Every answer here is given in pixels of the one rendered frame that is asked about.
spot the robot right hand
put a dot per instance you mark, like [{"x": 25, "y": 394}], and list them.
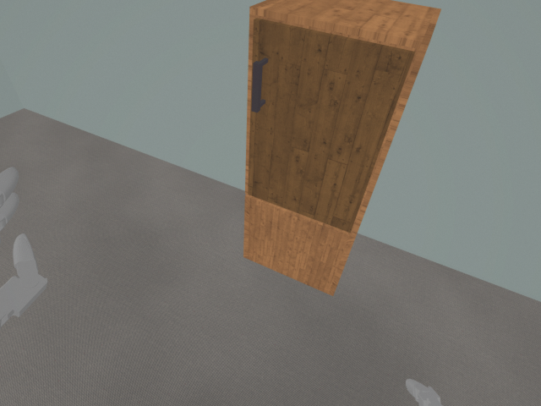
[{"x": 423, "y": 395}]

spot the cupboard door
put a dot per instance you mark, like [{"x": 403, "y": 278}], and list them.
[{"x": 329, "y": 101}]

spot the handle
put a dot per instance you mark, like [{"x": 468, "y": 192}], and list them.
[{"x": 257, "y": 103}]

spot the robot left hand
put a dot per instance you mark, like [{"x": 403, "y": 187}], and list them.
[{"x": 18, "y": 293}]

